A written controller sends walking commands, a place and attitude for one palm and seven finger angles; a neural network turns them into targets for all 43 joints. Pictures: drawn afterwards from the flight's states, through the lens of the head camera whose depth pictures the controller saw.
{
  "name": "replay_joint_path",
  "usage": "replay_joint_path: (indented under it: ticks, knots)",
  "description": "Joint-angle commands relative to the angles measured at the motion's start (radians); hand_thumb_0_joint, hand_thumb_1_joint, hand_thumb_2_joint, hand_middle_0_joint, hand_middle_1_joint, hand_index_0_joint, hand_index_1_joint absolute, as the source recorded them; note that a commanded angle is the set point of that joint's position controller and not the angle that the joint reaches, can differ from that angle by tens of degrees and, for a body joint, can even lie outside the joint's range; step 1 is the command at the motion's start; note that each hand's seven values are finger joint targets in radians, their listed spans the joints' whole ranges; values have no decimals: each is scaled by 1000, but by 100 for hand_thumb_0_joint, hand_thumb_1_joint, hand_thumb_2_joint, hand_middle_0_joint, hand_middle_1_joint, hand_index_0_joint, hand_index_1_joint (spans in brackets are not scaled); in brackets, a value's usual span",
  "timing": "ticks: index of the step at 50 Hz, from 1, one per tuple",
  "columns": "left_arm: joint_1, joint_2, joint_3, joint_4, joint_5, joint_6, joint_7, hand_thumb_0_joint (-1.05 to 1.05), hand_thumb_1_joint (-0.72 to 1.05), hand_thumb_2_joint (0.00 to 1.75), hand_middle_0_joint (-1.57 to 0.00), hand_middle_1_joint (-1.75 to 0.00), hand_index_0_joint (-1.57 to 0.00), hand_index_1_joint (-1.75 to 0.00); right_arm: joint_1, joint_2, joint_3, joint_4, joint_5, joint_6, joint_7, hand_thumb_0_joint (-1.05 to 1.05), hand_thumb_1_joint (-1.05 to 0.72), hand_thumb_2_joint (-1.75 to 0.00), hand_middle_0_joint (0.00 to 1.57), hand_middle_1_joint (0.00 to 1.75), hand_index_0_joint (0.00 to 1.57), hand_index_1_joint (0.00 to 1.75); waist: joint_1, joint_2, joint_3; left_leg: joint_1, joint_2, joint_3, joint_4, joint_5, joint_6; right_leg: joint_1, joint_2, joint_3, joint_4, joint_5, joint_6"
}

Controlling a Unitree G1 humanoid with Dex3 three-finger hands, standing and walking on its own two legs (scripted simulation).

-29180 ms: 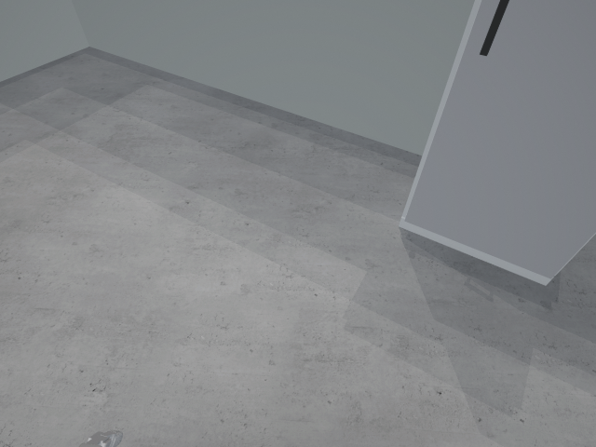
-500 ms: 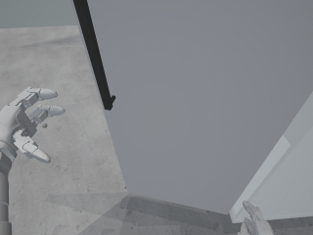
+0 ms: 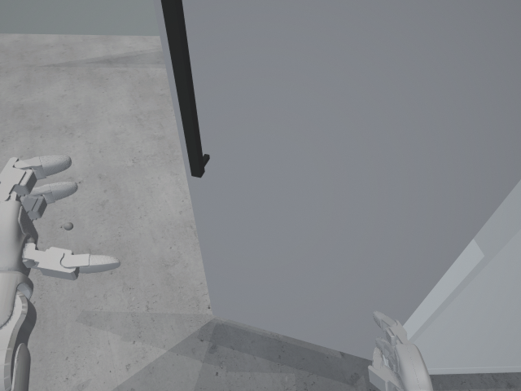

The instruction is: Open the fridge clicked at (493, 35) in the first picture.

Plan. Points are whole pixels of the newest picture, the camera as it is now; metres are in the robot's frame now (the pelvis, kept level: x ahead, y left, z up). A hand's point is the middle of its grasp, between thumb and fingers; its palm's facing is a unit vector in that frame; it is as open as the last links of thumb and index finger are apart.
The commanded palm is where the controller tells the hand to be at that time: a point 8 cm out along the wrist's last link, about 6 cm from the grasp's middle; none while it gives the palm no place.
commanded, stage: draw the hand back to the body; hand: left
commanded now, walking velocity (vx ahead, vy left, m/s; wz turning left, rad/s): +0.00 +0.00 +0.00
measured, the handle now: (191, 94) +0.49 +0.19 +0.23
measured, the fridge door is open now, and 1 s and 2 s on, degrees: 73 73 73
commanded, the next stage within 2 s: step back with the hand held close in 0.90 s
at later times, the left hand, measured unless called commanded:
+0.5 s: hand (75, 255) +0.21 +0.26 +0.16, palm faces +0.45 -0.81 -0.37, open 8.9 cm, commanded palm +0.16 +0.29 +0.18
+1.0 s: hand (76, 257) +0.21 +0.26 +0.16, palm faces +0.46 -0.80 -0.37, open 7.4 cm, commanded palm +0.16 +0.29 +0.18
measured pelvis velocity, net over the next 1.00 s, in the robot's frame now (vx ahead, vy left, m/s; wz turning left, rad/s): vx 0.01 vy -0.01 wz -0.01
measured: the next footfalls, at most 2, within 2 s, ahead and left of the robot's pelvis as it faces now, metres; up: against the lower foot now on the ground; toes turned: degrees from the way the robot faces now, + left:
none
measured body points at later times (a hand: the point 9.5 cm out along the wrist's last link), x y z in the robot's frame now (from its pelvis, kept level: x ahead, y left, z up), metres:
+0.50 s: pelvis +0.01 +0.00 +0.00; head -0.02 -0.02 +0.45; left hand +0.18 +0.30 +0.18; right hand +0.19 -0.23 -0.07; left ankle -0.01 +0.11 -0.74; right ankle +0.02 -0.14 -0.74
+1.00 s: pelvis +0.01 -0.01 +0.00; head -0.02 -0.03 +0.45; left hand +0.18 +0.30 +0.18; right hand +0.19 -0.22 -0.08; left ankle -0.01 +0.11 -0.74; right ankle +0.02 -0.14 -0.74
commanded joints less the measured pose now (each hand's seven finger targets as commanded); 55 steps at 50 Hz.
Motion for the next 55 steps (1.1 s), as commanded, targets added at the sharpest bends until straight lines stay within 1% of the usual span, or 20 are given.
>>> replay_joint_path:
  ticks: [1,4,6,9,11,15,17,23,26,29,33,38,41,42,45,51,52,53,54,55]
  knots:
    - [-89,185,71,-233,45,-135,102,0,-1,46,-23,-83,-23,-83,-105,-126,-80,-114,-4,-42,-6,0,-90,-90,20,30,20,30,-3,111,-114,-37,8,-1,-153,144,-3,103,18,-1,-65,80,-41]
    - [-96,180,50,-256,62,-156,126,0,10,51,-23,-77,-23,-77,-109,-130,-89,-109,-5,-38,-13,0,-90,-90,20,30,20,30,-12,36,-116,-23,8,0,-164,141,6,103,22,-5,-67,74,-34]
    - [-70,184,49,-252,74,-166,138,0,17,55,-22,-73,-22,-73,-117,-133,-95,-100,-6,-36,-19,0,-90,-90,20,30,20,30,-11,20,-100,-20,9,3,-167,151,11,106,22,-5,-74,77,-34]
    - [-41,189,64,-247,83,-176,148,0,28,60,-22,-66,-22,-66,-117,-130,-98,-91,-7,-27,-22,0,-90,-90,20,30,20,30,-5,34,-80,-22,3,5,-173,166,9,109,20,-7,-72,87,-34]
    - [14,196,81,-246,84,-184,148,0,36,64,-22,-62,-22,-62,-121,-132,-105,-87,-9,-24,-24,0,-90,-90,20,30,20,30,3,6,-87,-15,4,11,-167,208,11,125,18,-9,-74,122,-33]
    - [77,169,67,-263,86,-196,143,0,50,71,-21,-53,-21,-53,-121,-118,-107,-93,-7,-13,-17,0,-90,-90,20,30,20,30,5,44,-62,-14,5,19,-170,221,3,123,16,-8,-72,127,-32]
    - [120,166,70,-248,82,-196,140,0,57,74,-21,-49,-21,-49,-123,-119,-109,-95,-7,-10,-18,0,-90,-90,20,30,20,30,5,11,-40,-16,5,23,-172,218,9,118,17,-7,-83,131,-28]
    - [173,161,67,-309,87,-198,139,0,79,85,-20,-36,-20,-36,-117,-109,-111,-107,-9,0,-17,0,-90,-90,20,30,20,30,5,57,-48,5,3,36,-165,243,10,121,16,-1,-87,158,-26]
    - [199,169,73,-335,90,-199,141,0,90,90,-20,-30,-20,-30,-115,-113,-114,-109,-13,-2,-21,0,-90,-90,20,30,20,30,6,23,-62,14,3,35,-160,260,13,131,18,-3,-88,179,-26]
    - [153,160,59,-341,94,-192,146,0,90,90,-20,-30,-20,-30,-114,-106,-108,-106,-12,2,-26,0,-90,-90,20,30,20,30,-4,52,-38,15,-1,38,-159,231,13,107,19,-1,-96,149,-24]
    - [128,154,50,-315,94,-185,149,0,90,90,-20,-30,-20,-30,-116,-104,-105,-101,-11,5,-31,0,-90,-90,20,30,20,30,-9,29,-9,15,0,34,-165,191,16,89,19,-2,-107,109,-23]
    - [133,153,50,-321,96,-183,150,0,90,90,-20,-30,-20,-30,-121,-103,-103,-103,-16,5,-30,0,-90,-90,20,30,20,30,0,46,-45,29,-1,30,-171,208,15,112,16,-5,-95,123,-24]
    - [164,158,56,-306,94,-182,148,0,90,90,-20,-30,-20,-30,-126,-105,-105,-102,-17,5,-28,0,-90,-90,20,30,20,30,5,0,-47,22,2,27,-172,214,15,122,18,-4,-100,128,-24]
    - [157,156,54,-323,94,-183,147,0,90,90,-20,-30,-20,-30,-127,-103,-103,-106,-16,4,-26,0,-90,-90,20,30,20,30,4,24,-54,27,2,31,-170,221,16,128,15,0,-97,138,-24]
    - [149,158,57,-316,95,-182,148,0,90,90,-20,-30,-20,-30,-130,-99,-101,-104,-15,6,-26,0,-90,-90,20,30,20,30,4,32,-27,16,2,29,-174,207,12,114,19,-5,-99,122,-24]
    - [131,161,54,-326,96,-185,144,0,90,90,-20,-30,-20,-30,-135,-105,-104,-105,-17,5,-27,0,-90,-90,20,30,20,30,4,22,-42,24,1,33,-170,229,17,126,16,-1,-104,147,-24]
    - [-5,286,177,-399,107,-237,160,0,90,90,-20,-30,-20,-30,-132,-128,-101,-148,-3,28,-19,0,-90,-90,20,30,20,30,-41,-17,20,-48,17,24,-119,162,30,25,-30,115,-162,201,-27]
    - [118,207,124,-299,110,-246,153,0,90,90,-20,-30,-20,-30,-120,-109,-99,-119,-10,45,-18,0,-90,-90,20,30,20,30,-49,-86,3,-41,10,13,-89,145,31,7,-62,122,-165,208,-35]
    - [174,170,85,-279,115,-243,149,0,90,90,-20,-30,-20,-30,-122,-108,-103,-123,-12,58,-14,0,-90,-90,20,30,20,30,-50,-111,3,-29,6,17,-65,153,30,-19,-79,143,-175,224,-41]
    - [193,161,74,-293,121,-246,150,0,90,90,-20,-30,-20,-30,-110,-110,-106,-130,-13,69,-9,0,-90,-90,20,30,20,30,-54,-97,-22,-30,7,20,-55,173,25,-15,-90,141,-163,245,-46]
